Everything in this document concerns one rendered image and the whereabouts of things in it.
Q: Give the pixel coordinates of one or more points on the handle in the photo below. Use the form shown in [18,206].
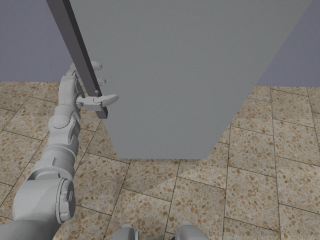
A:
[66,22]

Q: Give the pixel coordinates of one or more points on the fridge door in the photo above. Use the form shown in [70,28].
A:
[182,69]

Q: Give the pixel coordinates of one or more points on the robot left upper arm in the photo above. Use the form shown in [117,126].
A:
[41,207]

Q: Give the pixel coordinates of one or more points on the robot right shin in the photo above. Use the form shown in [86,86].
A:
[185,223]

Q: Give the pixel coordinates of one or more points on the left robot hand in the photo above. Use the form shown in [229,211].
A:
[71,88]

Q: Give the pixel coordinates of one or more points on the robot left forearm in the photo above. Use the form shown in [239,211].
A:
[60,152]

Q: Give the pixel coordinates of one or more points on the robot left thigh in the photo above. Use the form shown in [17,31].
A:
[126,233]

